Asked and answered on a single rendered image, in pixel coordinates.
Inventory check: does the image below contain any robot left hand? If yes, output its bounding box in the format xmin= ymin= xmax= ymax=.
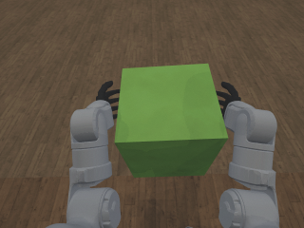
xmin=96 ymin=81 xmax=121 ymax=120

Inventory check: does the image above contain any left robot upper arm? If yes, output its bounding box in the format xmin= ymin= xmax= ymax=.
xmin=46 ymin=187 xmax=121 ymax=228

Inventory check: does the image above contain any robot right forearm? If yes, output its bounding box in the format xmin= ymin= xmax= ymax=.
xmin=223 ymin=101 xmax=279 ymax=225

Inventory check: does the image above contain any robot left forearm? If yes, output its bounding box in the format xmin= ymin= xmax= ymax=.
xmin=66 ymin=100 xmax=114 ymax=222

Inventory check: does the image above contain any robot right hand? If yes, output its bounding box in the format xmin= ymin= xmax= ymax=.
xmin=216 ymin=82 xmax=241 ymax=120

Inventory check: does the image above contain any right robot upper arm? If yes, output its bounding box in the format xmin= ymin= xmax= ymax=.
xmin=218 ymin=188 xmax=279 ymax=228

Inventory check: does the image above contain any carton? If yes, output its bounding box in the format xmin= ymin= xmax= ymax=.
xmin=114 ymin=64 xmax=228 ymax=178

